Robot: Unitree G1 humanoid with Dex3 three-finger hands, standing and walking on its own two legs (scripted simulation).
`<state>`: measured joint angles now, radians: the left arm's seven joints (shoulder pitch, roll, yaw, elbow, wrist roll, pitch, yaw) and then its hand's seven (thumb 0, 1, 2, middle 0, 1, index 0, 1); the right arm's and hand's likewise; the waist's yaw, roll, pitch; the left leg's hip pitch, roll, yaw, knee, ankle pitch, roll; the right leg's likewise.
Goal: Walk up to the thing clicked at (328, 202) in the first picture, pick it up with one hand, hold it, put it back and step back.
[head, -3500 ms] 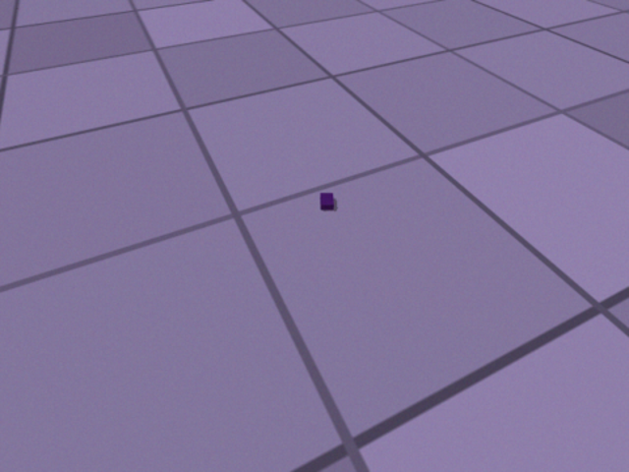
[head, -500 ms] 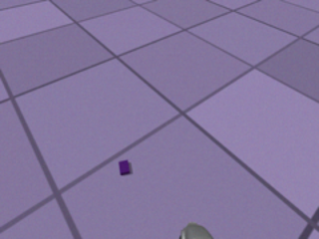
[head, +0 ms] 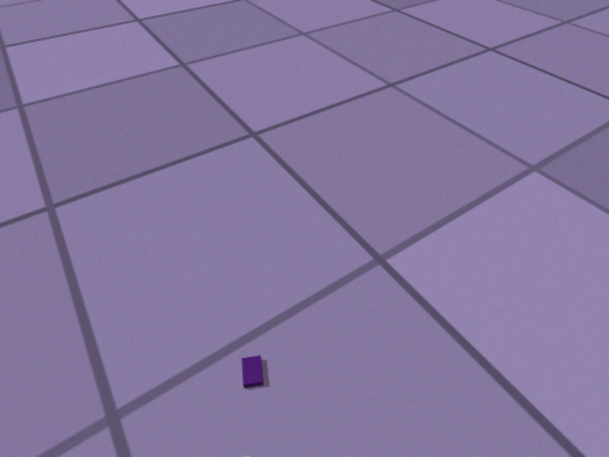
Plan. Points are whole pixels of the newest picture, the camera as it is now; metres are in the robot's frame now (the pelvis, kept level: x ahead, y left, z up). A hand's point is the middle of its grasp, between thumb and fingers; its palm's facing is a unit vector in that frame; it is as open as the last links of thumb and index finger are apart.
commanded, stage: walk up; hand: left
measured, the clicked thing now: (252, 371) +0.51 +0.19 -0.74
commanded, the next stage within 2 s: stand in 1.46 s
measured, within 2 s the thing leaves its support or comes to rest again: neither
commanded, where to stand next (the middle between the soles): +0.14 -0.01 m, yaw -1 degrees
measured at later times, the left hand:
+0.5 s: hand out of the picture +0.15 +0.26 -0.15, palm faces -0.06 -0.92 -0.38, open 7.3 cm
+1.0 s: hand (148, 434) +0.18 +0.25 -0.14, palm faces -0.07 -0.94 -0.33, open 7.3 cm
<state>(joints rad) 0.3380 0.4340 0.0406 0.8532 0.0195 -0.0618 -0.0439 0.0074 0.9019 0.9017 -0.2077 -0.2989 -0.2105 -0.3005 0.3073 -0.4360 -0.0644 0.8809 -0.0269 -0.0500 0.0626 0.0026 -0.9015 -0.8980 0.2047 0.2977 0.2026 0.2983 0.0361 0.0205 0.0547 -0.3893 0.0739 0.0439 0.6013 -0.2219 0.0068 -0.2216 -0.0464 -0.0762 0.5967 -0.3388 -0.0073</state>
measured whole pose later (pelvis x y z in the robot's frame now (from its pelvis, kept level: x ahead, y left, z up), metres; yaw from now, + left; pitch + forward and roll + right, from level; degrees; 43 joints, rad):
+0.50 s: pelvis +0.07 +0.00 +0.00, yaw -1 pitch -2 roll +0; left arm 0.15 0.36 -0.01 1.03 0.00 -0.03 0.00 0.01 0.91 0.90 -0.21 -0.30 -0.21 -0.30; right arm 0.12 -0.37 0.00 1.00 0.01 -0.01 0.01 0.00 -0.90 -0.90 0.21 0.30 0.20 0.30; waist 0.01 0.02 0.09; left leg -0.28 0.05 0.08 0.63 -0.30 -0.01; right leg -0.31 -0.05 -0.01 0.64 -0.29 0.02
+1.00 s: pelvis +0.08 +0.00 +0.02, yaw -2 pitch -2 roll +0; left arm 0.04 0.34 0.00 1.17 0.01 -0.01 -0.01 0.01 0.91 0.90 -0.20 -0.30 -0.21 -0.30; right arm 0.08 -0.37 0.00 1.18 -0.01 -0.01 0.01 0.00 -0.90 -0.90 0.20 0.30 0.20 0.30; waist -0.01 -0.01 0.06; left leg -0.13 0.05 0.10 0.34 -0.17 -0.02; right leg -0.16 -0.03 -0.01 0.35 -0.15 0.02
